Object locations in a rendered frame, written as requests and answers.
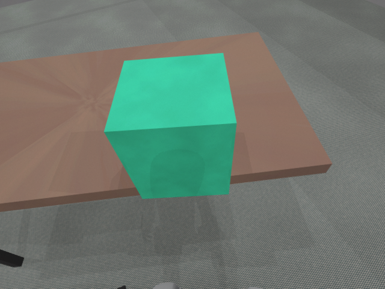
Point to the table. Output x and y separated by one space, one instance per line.
53 113

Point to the carton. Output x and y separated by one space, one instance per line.
172 124

